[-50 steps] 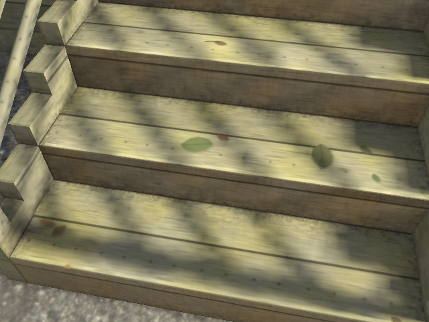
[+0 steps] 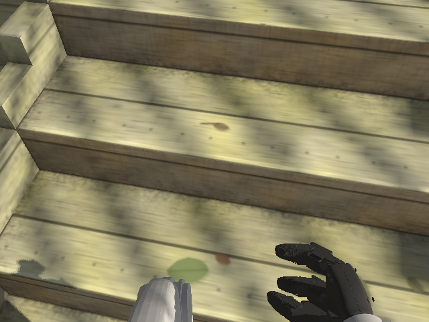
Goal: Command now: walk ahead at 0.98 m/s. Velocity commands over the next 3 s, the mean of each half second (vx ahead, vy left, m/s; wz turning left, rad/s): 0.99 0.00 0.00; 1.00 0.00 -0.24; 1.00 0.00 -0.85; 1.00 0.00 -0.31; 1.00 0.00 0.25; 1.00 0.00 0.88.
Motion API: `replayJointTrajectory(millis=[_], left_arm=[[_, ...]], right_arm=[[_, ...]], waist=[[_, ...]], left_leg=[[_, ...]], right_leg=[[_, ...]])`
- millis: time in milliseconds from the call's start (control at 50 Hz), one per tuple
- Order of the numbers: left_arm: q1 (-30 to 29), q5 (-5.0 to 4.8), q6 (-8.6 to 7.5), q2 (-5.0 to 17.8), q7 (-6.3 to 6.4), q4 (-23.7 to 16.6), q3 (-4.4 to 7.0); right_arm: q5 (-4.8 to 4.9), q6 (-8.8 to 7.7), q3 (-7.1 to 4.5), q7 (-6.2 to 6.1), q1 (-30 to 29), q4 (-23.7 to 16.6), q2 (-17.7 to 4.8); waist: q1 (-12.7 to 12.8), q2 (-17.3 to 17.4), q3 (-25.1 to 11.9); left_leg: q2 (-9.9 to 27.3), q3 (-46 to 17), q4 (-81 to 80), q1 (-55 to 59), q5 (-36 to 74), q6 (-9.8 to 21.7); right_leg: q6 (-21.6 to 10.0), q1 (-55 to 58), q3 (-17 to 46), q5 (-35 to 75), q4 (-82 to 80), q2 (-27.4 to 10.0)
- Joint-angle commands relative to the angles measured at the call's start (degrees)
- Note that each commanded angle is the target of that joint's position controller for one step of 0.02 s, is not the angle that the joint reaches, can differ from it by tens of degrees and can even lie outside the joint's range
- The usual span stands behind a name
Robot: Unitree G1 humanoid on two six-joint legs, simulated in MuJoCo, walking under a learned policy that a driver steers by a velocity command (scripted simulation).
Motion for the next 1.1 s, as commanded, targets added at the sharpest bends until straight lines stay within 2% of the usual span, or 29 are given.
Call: replayJointTrajectory(millis=[20, 60, 80, 100, 120, 140, 200, 260, 320, 380, 420, 440, 460, 480, 500, 540, 600, 660, 700, 740, 760, 800, 820, 840, 860, 900, 960, 1040, 1100], left_arm=[[2.2, -3.71, -1.36, 10.0, 2.65, -5.4, 0.43], [-4.1, -1.73, -1.96, 24.3, 2.94, -9.2, 5.32], [-7.8, -1.74, -2.08, 24.8, 1.83, -11.4, 6.94], [-8.0, -0.92, -3.28, 17.4, -0.04, -14.5, 6.41], [-10.7, 1.66, -4.42, 11.2, -2.58, -18.5, 6.34], [-13.1, 4.42, -4.66, 6.8, -2.71, -23.3, 5.44], [-25.1, 4.89, -1.71, -8.6, -0.28, -33.5, -0.67], [-29.7, 0.83, 1.44, -7.7, 1.29, -35.6, -2.07], [-41.1, 0.41, 2.02, -6.9, 3.13, -43.4, -4.22], [-28.6, -1.67, 2.46, 2.5, 1.74, -36.8, -2.2], [-17.6, -0.26, 3.34, 7.6, 2.63, -34.1, 0.1], [-13.6, 0.43, 2.92, 10.2, 2.19, -32.5, 0.96], [-10.1, 1.63, 1.54, 14.0, 1.41, -30.1, 2.4], [-8.1, 3.54, 1.12, 20.0, 1.26, -25.2, 4.93], [-14.9, 2.49, 1.1, 17.7, 1.28, -23.5, 5.94], [-16.6, 2.18, 0.65, 9.0, 0.57, -18.9, 4.73], [-7.0, 3.39, -1.29, 1.5, -0.36, -10.6, 3.38], [-7.2, 2.62, -2.27, 0.7, -0.95, -10.5, 1.99], [-4.1, 0.38, -3.07, 5.5, -0.63, -8.9, 2.61], [-4.5, -2.82, -2.4, 7.8, 0.84, -10.8, 3.0], [-1.7, -5.18, -3.61, 11.1, 2.15, -13.0, 3.37], [-7.6, -4.08, -5.33, 25.6, 2.24, -16.9, 8.09], [-10.5, -3.04, -6.66, 25.0, 0.28, -19.6, 9.82], [-7.4, -1.37, -7.62, 14.5, -2.07, -20.6, 8.57], [-8.1, -0.8, -7.06, 11.8, -2.38, -23.6, 8.91], [-19.2, 3.62, -4.07, 1.1, -0.6, -33.2, 5.67], [-25.1, 3.03, -0.31, -6.9, -0.27, -36.7, 1.69], [-30.8, 0.21, 4.84, -6.9, 1.76, -41.8, 0.96], [-35.4, 0.61, 6.38, -1.9, 2.22, -45.5, -0.1]], right_arm=[[1.26, -0.13, 0.06, 0.17, 1.7, -2.7, -5.0], [1.3, 0.82, -2.99, 0.0, 19.7, 1.4, -10.3], [0.15, 0.12, -4.87, 0.55, 26.7, 4.8, -14.9], [-2.45, -0.87, -7.33, 0.75, 30.4, 8.4, -21.0], [-1.85, 0.5, -9.77, -0.48, 31.4, 12.6, -23.5], [-0.4, -0.1, -9.67, -0.16, 22.7, 14.1, -19.6], [-1.81, -2.82, -7.6, 1.57, 29.2, 27.0, -7.0], [-2.34, -4.73, -4.9, 3.38, 26.2, 29.3, -1.4], [0.73, -5.64, -4.35, 2.79, 28.5, 32.0, -7.5], [5.75, -7.37, -5.62, -0.87, 30.9, 27.5, -15.8], [4.47, -8.73, -10.33, -0.88, 28.2, 24.2, -30.0], [3.47, -8.35, -11.63, -0.43, 26.0, 22.0, -30.4], [1.23, -8.66, -11.79, 0.19, 24.1, 19.2, -26.0], [-1.24, -9.46, -9.94, 1.95, 22.1, 14.8, -13.6], [-2.89, -9.19, -9.3, 2.43, 25.4, 9.4, -8.8], [-3.68, -7.2, -7.74, 2.64, 17.7, 2.6, -3.7], [-2.11, -3.41, -4.18, 1.1, 12.6, -0.7, 3.1], [-0.33, -1.21, -2.45, 0.14, 1.4, -7.0, 2.1], [-0.26, -1.11, -1.28, -1.16, -2.7, -11.8, -0.1], [0.11, -1.81, -0.79, -0.25, -1.0, -10.9, -3.4], [1.04, -2.35, -1.9, -0.08, 4.3, -8.1, -4.6], [0.81, -0.43, -6.08, -0.31, 23.2, -3.3, -12.2], [-1.13, -1.13, -8.12, 0.03, 26.2, -2.4, -17.3], [-2.64, -1.5, -10.79, -0.16, 26.3, 0.8, -23.4], [-3.5, -0.47, -11.9, -0.23, 27.4, 3.2, -24.0], [-0.06, -3.43, -10.15, 1.13, 20.9, 10.1, -14.1], [-2.42, -5.72, -7.81, 1.98, 27.8, 21.4, -3.7], [-2.64, -7.31, -7.33, 2.1, 23.7, 24.0, -8.0], [1.34, -6.35, -6.84, 0.64, 23.3, 23.9, -13.4]], waist=[[-5.1, -0.9, -8.6], [-14.0, -16.1, -20.9], [-17.4, -14.5, -25.9], [-14.2, -0.2, -26.1], [-12.3, 16.9, -22.3], [-5.9, 5.5, -17.3], [0.2, -5.2, 1.8], [4.0, -0.5, 9.0], [6.3, -1.8, 11.8], [9.0, -1.9, -10.0], [15.8, 9.1, -19.8], [17.6, 12.2, -22.7], [17.2, 10.0, -23.2], [11.7, -11.4, -17.0], [4.6, -9.1, -13.6], [0.7, 2.9, -1.8], [-0.5, 2.1, 5.2], [-1.7, -0.6, 9.1], [-4.2, -4.6, 8.9], [-4.4, 2.0, -0.9], [-5.3, 1.2, -13.1], [-16.9, -8.3, -28.6], [-17.1, -10.5, -29.7], [-12.2, 4.0, -27.6], [-11.6, 9.8, -29.7], [-3.3, -4.0, -10.2], [-0.3, -1.4, 1.8], [7.3, 3.4, 9.6], [11.2, 0.9, 8.2]], left_leg=[[-7.1, 12.2, -24.3, 54.9, 3.5, -1.4], [-6.7, 2.7, -38.0, 55.1, -4.4, 0.7], [-8.0, -1.2, -48.5, 61.7, -4.9, 2.6], [1.1, -24.5, -64.5, 70.2, -13.4, 6.5], [12.4, -60.0, -87.3, 77.2, -8.6, 12.9], [13.0, -61.3, -88.5, 73.4, -13.7, 10.5], [9.3, -29.2, -83.3, 62.5, -0.6, 3.6], [5.8, -11.0, -90.7, 49.0, 11.2, -2.0], [3.7, -3.2, -102.1, 38.7, 16.8, -3.7], [2.1, 0.0, -102.0, 33.0, 77.8, 2.2], [10.3, -3.2, -81.8, 62.7, 114.9, 4.5], [12.0, -5.4, -67.5, 73.6, 119.9, 3.9], [9.1, -6.8, -48.1, 70.3, 107.7, 3.5], [-6.1, -8.3, -19.1, 48.2, 30.8, -0.7], [-9.3, -17.3, 5.2, 29.6, 21.8, -0.7], [-6.5, -14.3, 19.9, 14.8, 19.0, 1.0], [-7.0, -14.4, 31.5, -3.1, 6.6, 3.6], [-7.4, -5.4, 15.0, 1.0, 1.4, 0.9], [-1.9, -0.9, 3.0, 2.4, -5.1, 1.2], [-2.0, 8.1, -27.5, 41.6, 3.1, -0.3], [-7.9, 9.7, -27.6, 62.5, 5.8, -0.7], [-6.8, 1.0, -37.9, 69.7, 3.1, -0.2], [-5.6, -6.1, -53.3, 70.9, -0.3, 0.6], [9.7, -33.5, -68.3, 79.3, 0.4, 6.9], [18.8, -60.9, -84.2, 80.3, 5.7, 10.7], [17.7, -45.6, -82.4, 67.4, -12.6, 7.6], [13.4, -18.9, -84.1, 66.1, 8.7, 1.2], [12.4, -1.4, -98.1, 50.7, 5.7, -4.4], [5.6, 13.8, -109.1, 35.6, 36.1, -5.5]], right_leg=[[-3.3, -24.6, 3.2, 96.4, -6.1, -12.0], [-4.1, -1.2, 6.4, 123.9, 18.2, -19.8], [-4.5, 1.7, 5.7, 120.2, 34.3, -19.2], [-4.7, -12.3, 8.0, 84.6, 54.9, -11.1], [-2.6, -36.1, 12.4, 16.9, 86.2, 4.8], [-4.2, -48.4, 20.7, 15.8, 105.9, 2.0], [-8.8, -74.4, 17.9, 5.2, 129.1, 0.7], [-6.9, -77.0, 13.4, -5.8, 124.4, 2.5], [-4.5, -71.8, 4.2, -8.4, 105.5, -2.2], [-0.2, -13.9, -10.1, 3.5, 74.0, 2.0], [-2.2, -17.4, -6.4, -7.7, 60.7, 1.1], [-3.1, -19.7, -3.5, -14.9, 50.5, 2.9], [-5.7, -14.4, 7.3, -18.6, 40.1, 2.1], [-12.1, -9.3, 38.9, -16.1, 18.5, -13.3], [-12.2, -7.2, 64.0, -22.6, 4.2, -19.2], [-9.8, -15.0, 47.7, -22.3, 7.5, -18.3], [-3.6, -13.9, 21.4, -2.7, 10.9, -12.2], [1.5, -27.0, 11.0, 16.3, -0.6, -10.0], [0.3, -25.3, 8.0, 26.0, -7.8, -10.8], [-2.2, -35.0, 4.6, 48.3, -13.4, -7.5], [-5.0, -34.0, 7.7, 84.7, -6.3, -10.3], [-7.0, -13.5, 12.0, 116.6, 17.9, -16.0], [-5.6, -8.1, 14.3, 110.3, 34.3, -13.7], [-3.3, -23.9, 15.6, 42.7, 62.0, -3.0], [-1.7, -37.4, 19.3, 16.1, 93.9, 4.8], [-3.3, -55.4, 15.9, 15.8, 109.8, -0.8], [-7.8, -77.3, 14.7, 2.3, 131.1, -0.9], [-6.8, -79.5, 10.8, -8.6, 124.4, -0.7], [-5.0, -49.0, -2.7, -1.5, 83.2, -0.9]])
Next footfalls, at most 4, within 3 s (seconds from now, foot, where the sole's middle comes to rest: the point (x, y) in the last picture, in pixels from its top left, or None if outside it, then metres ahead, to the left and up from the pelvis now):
0.08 left None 0.23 0.06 -0.61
0.46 right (265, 254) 0.52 -0.08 -0.44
0.82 left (205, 105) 0.86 0.06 -0.28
1.22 right None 1.13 -0.15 -0.11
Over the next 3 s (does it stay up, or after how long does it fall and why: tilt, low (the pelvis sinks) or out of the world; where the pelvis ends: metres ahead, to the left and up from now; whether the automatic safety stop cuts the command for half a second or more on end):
stays up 2.50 -0.93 0.83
